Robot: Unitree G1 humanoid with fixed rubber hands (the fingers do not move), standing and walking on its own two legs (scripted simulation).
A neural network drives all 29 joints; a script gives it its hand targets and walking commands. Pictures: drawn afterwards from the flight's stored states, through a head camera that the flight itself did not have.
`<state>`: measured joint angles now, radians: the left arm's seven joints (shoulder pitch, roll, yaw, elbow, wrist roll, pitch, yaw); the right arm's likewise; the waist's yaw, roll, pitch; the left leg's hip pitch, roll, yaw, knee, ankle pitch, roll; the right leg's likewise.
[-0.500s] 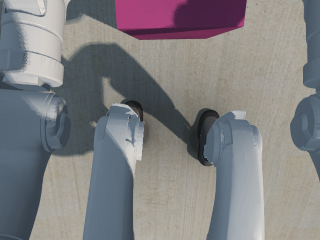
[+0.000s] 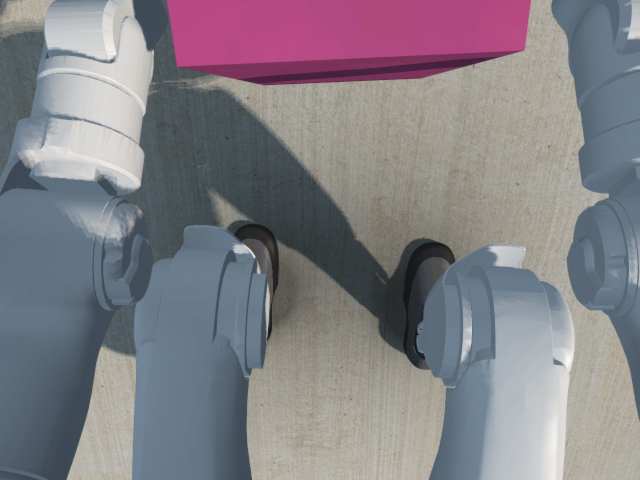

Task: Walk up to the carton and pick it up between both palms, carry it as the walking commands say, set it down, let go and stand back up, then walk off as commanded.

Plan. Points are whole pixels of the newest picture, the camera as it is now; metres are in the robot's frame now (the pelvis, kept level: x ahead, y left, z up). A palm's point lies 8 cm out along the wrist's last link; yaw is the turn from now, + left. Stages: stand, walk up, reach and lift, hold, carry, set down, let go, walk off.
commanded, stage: reach and lift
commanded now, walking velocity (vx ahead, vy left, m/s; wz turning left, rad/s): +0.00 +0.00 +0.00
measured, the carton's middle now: out of the picture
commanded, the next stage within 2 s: none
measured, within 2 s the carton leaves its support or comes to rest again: leaves its support in 1.48 s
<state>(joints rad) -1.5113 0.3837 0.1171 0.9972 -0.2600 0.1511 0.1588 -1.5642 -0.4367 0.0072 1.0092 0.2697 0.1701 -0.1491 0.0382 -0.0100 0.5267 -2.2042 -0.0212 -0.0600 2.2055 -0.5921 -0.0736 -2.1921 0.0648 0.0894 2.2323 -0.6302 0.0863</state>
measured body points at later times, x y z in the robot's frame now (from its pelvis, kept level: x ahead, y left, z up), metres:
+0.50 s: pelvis -0.01 +0.00 +0.00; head +0.38 +0.01 +0.21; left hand +0.56 +0.19 -0.19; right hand +0.59 -0.14 -0.18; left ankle +0.11 +0.14 -0.34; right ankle +0.10 -0.14 -0.34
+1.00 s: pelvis -0.01 +0.00 +0.00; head +0.38 +0.00 +0.22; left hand +0.57 +0.18 -0.18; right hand +0.60 -0.12 -0.18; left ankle +0.11 +0.14 -0.34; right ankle +0.10 -0.14 -0.34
